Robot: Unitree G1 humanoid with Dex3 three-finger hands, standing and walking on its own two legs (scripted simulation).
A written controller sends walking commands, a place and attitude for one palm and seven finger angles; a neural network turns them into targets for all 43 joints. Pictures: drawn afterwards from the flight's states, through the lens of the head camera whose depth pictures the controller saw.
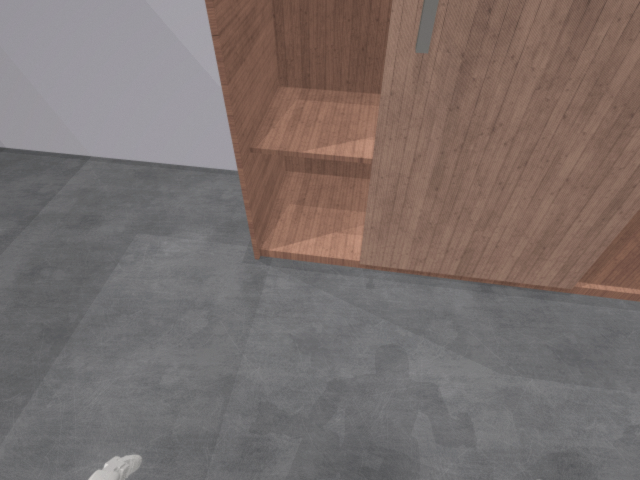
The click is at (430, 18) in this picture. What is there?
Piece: wardrobe's sliding door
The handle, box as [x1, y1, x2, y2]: [415, 0, 438, 52]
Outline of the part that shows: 438,0 424,0 415,47 416,52 427,52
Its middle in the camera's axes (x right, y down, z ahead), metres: +0.23 -0.51 +0.79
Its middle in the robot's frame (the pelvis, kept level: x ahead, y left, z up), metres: +0.97 -0.17 +0.24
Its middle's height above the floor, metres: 1.00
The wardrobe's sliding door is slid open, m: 0.41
